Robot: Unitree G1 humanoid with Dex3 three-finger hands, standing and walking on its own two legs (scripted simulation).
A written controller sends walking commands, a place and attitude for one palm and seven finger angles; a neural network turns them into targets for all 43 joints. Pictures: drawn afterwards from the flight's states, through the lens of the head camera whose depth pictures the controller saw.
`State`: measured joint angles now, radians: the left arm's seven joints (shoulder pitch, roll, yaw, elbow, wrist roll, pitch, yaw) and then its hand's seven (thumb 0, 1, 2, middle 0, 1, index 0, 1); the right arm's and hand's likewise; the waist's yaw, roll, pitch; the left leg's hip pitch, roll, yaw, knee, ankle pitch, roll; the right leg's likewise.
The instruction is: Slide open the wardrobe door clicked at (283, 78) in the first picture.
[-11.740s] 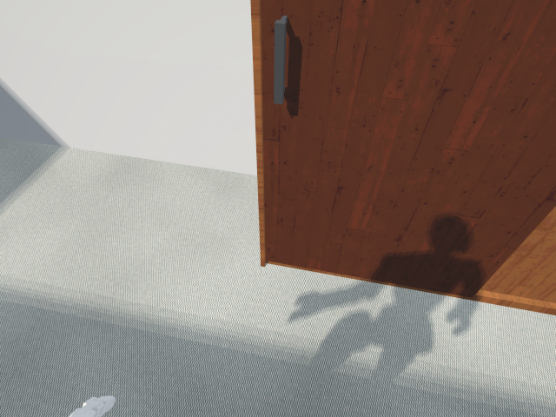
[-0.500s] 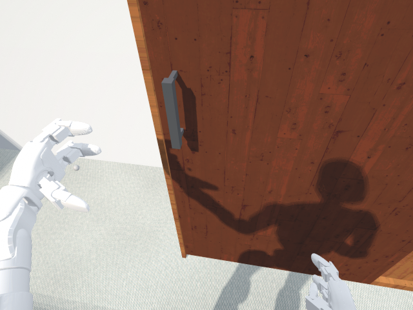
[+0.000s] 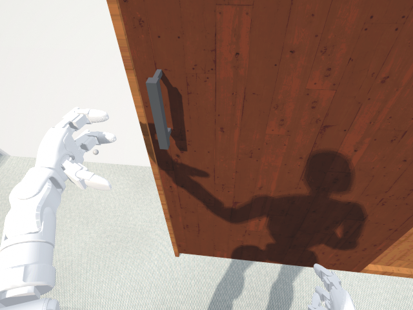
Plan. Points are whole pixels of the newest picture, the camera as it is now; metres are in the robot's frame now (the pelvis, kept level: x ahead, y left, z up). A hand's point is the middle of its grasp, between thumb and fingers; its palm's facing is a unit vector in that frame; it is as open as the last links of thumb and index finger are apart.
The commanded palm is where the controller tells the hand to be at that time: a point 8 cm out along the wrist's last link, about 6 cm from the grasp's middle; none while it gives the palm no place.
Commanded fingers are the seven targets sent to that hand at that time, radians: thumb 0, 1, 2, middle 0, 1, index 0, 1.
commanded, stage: move the hooked fingers beside the handle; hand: left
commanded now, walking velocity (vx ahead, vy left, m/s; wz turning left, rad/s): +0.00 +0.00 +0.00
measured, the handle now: (161, 111) +0.49 +0.14 +0.14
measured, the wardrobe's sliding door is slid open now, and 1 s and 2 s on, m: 0.00 0.00 0.00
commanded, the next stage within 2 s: feel for the door with the fingertips in 1.72 s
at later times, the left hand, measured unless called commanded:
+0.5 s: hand (110, 135) +0.39 +0.22 +0.16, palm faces -0.02 -1.00 -0.02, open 14.0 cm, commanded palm +0.37 +0.27 +0.16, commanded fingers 0.00 -0.50 0.30 -0.30 -1.20 -0.30 -1.20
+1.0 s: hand (131, 118) +0.44 +0.20 +0.16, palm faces -0.02 -1.00 -0.01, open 14.0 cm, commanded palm +0.41 +0.25 +0.15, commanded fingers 0.00 -0.50 0.30 -0.30 -1.20 -0.30 -1.20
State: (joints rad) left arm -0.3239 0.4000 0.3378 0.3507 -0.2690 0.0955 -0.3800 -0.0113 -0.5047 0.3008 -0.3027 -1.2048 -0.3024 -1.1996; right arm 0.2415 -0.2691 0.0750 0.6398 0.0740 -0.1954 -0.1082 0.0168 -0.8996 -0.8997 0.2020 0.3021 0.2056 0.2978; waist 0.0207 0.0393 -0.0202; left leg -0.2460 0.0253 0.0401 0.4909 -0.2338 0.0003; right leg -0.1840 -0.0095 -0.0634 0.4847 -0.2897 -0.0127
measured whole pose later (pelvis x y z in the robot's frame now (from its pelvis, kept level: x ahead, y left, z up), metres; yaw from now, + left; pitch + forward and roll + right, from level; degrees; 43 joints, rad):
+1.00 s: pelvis +0.01 +0.00 -0.01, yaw -1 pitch +5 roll +0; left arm -0.72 0.43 0.33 0.85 -0.18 -0.05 -0.29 -0.01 -0.50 0.30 -0.30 -1.20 -0.30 -1.20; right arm 0.34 -0.28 0.05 0.67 0.05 -0.11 -0.07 0.01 -0.90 -0.90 0.20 0.30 0.21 0.30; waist -0.06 0.02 -0.04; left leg -0.37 0.04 0.05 0.56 -0.27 0.00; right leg -0.31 0.00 -0.05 0.55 -0.31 -0.01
